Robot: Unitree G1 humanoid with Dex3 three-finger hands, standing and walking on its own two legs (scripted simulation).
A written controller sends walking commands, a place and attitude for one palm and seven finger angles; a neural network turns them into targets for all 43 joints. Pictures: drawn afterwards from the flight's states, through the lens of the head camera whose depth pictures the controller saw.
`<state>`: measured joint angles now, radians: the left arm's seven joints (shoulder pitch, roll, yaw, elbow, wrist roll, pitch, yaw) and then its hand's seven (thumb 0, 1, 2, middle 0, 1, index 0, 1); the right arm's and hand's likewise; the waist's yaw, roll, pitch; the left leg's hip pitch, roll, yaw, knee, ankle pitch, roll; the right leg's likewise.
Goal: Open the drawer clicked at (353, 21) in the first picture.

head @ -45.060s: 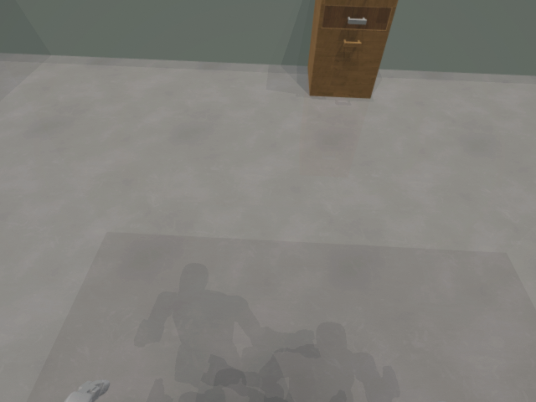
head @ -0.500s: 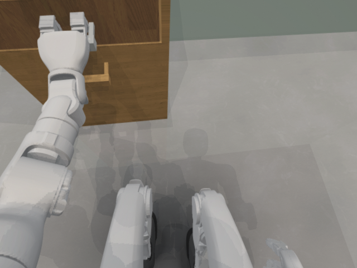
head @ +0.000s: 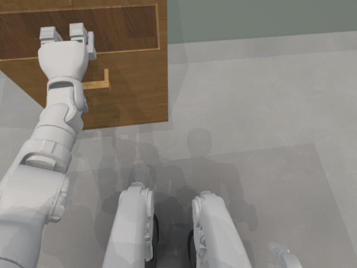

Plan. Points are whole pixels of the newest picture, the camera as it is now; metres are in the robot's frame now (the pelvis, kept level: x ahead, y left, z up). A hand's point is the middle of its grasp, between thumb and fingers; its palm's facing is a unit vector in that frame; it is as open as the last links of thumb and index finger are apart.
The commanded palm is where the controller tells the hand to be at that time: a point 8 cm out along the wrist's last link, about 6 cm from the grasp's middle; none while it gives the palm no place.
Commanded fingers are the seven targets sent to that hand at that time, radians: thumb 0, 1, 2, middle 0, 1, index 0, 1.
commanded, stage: lift the fingers back up to retry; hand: left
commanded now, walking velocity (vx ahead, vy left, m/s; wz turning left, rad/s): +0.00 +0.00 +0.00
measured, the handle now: (70, 45) +0.58 +0.26 +0.04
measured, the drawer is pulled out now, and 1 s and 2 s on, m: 0.00 0.00 0.00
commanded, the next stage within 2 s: re-aim the fingers above the handle in 0.38 s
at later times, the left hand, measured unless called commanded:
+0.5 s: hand (74, 74) +0.52 +0.25 +0.02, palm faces +0.02 +0.01 -1.00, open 15.1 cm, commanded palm +0.49 +0.21 +0.00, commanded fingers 0.00 -0.50 0.30 -0.30 -1.20 -0.30 -1.20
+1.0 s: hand (74, 74) +0.52 +0.25 +0.02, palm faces +0.02 +0.01 -1.00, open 15.1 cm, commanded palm +0.49 +0.20 +0.00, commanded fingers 0.00 -0.50 0.30 -0.30 -1.20 -0.30 -1.20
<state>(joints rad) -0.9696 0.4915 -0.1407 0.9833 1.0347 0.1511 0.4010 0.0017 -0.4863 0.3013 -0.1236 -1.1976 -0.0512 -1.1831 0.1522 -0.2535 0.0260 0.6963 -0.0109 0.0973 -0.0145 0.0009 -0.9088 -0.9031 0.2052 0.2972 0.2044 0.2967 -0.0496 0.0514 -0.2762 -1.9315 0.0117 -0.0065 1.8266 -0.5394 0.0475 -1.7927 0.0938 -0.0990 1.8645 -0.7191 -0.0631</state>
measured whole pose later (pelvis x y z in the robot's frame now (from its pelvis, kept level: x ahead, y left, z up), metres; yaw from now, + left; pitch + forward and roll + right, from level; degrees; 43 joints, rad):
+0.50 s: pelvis +0.02 +0.00 +0.03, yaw -1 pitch +37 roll -4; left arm -0.89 0.46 -0.10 1.01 1.05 0.09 0.48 0.00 -0.49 0.30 -0.10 -1.21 -0.06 -1.13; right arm 0.21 -0.24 0.00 0.71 -0.03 0.09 0.01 0.00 -0.91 -0.90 0.20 0.30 0.20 0.30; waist -0.04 0.06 -0.29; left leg -1.83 0.02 -0.01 1.74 -0.56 0.05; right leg -1.70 0.11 -0.08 1.75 -0.72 -0.06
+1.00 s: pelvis +0.02 +0.01 +0.04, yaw -1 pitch +37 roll -5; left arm -0.89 0.44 -0.11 1.03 1.05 0.10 0.50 0.00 -0.49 0.30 -0.10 -1.20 -0.06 -1.13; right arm 0.20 -0.24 -0.01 0.71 -0.03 0.09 0.03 0.00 -0.91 -0.90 0.20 0.30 0.20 0.30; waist -0.04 0.06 -0.28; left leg -1.82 0.01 0.00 1.72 -0.56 0.06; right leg -1.68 0.10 -0.08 1.73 -0.71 -0.05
